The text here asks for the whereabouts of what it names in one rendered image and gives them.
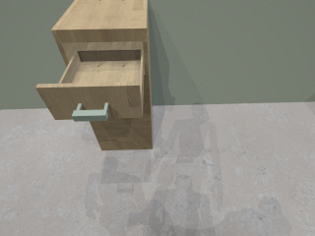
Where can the drawer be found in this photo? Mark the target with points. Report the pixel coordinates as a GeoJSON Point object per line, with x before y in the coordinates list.
{"type": "Point", "coordinates": [94, 77]}

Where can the cabinet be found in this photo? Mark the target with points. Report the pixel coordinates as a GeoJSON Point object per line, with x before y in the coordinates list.
{"type": "Point", "coordinates": [112, 24]}

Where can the handle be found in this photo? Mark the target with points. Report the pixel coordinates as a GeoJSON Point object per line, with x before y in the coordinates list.
{"type": "Point", "coordinates": [90, 115]}

